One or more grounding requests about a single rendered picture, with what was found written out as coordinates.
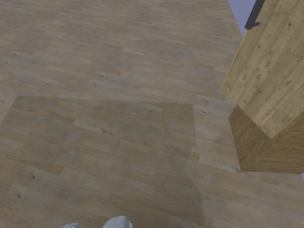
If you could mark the handle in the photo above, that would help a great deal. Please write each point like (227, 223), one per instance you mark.
(251, 22)

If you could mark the cupboard door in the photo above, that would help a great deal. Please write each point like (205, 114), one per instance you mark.
(266, 76)

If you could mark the left robot thigh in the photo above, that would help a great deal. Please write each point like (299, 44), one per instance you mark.
(118, 222)

